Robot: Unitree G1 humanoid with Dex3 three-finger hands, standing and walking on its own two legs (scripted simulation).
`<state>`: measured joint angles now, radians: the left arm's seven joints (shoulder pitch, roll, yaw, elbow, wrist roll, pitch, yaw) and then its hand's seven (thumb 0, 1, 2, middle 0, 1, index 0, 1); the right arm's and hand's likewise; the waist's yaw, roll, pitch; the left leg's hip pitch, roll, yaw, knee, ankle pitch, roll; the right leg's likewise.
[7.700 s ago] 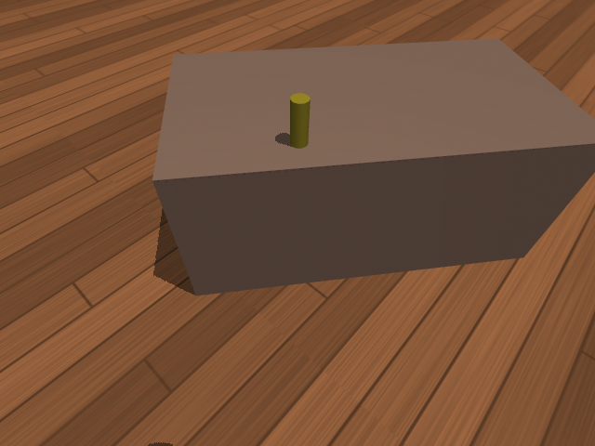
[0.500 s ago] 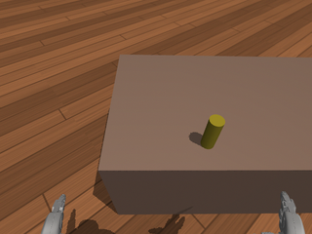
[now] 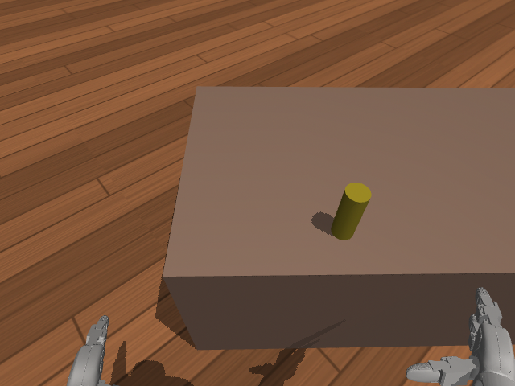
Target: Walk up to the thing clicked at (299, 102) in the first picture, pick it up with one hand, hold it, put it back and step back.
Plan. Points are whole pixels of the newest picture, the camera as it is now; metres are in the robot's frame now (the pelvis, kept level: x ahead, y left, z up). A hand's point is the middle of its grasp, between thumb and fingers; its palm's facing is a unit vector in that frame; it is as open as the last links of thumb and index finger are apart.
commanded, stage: go down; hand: right
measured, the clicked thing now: (349, 213) +0.48 -0.20 -0.09
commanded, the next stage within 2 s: none
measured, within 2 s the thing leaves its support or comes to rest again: neither
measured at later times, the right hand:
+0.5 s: hand (465, 256) +0.33 -0.34 +0.00, palm faces +0.26 +0.96 -0.04, open 17.6 cm
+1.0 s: hand (472, 228) +0.38 -0.37 +0.02, palm faces +0.19 +0.98 +0.02, open 17.6 cm
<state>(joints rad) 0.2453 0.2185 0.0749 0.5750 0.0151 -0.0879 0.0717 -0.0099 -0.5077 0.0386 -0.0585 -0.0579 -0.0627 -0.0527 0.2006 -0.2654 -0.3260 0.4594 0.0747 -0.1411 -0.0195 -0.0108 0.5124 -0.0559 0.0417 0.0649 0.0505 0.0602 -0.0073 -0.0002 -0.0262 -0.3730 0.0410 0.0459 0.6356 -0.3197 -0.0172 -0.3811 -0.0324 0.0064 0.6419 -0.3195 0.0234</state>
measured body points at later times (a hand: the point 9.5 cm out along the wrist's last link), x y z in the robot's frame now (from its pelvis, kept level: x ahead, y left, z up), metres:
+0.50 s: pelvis -0.01 -0.01 -0.03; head +0.05 -0.04 +0.42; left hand +0.14 +0.26 -0.07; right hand +0.31 -0.39 +0.01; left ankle +0.00 +0.13 -0.72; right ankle +0.01 -0.13 -0.72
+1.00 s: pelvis -0.01 -0.02 -0.05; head +0.07 -0.06 +0.39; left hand +0.14 +0.25 -0.08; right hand +0.36 -0.42 +0.02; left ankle +0.00 +0.13 -0.72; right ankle +0.01 -0.13 -0.72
